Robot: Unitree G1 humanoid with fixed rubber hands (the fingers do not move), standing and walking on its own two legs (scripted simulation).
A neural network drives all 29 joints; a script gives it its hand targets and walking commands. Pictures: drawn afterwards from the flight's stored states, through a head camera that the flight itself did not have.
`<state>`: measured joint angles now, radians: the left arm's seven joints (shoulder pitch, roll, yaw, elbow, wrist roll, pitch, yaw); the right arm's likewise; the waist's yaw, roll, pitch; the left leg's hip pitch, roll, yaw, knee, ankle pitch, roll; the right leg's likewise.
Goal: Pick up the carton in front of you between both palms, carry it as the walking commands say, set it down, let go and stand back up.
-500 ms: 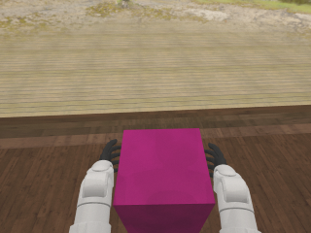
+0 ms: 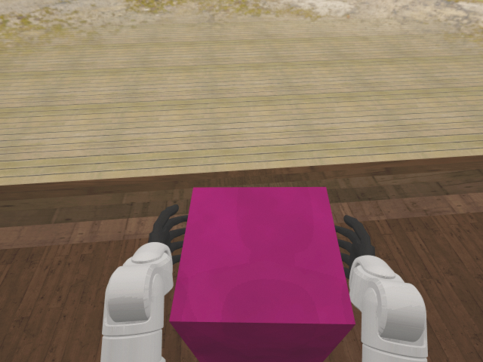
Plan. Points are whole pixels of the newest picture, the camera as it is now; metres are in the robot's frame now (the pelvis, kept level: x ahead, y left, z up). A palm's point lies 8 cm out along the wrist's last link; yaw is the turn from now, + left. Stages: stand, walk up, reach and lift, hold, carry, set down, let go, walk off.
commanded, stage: carry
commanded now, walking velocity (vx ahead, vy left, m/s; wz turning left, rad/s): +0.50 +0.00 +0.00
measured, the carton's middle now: (259, 280) +0.26 -0.01 +0.02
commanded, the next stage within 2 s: none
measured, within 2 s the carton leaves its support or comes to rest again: neither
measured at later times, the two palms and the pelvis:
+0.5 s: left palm (167, 141) +0.57 +0.19 +0.07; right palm (298, 147) +0.55 -0.11 +0.08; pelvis +0.29 +0.06 +0.01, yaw -2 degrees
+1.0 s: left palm (197, 67) +0.95 +0.17 +0.09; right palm (290, 67) +0.96 -0.13 +0.08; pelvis +0.60 +0.00 +0.00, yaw +1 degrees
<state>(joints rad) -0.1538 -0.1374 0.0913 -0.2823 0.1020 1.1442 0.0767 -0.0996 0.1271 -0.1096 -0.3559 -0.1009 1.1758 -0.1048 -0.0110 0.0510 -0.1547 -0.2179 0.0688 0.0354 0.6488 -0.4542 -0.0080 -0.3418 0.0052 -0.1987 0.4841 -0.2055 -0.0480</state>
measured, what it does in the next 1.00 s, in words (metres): walks ahead: left foot, then right foot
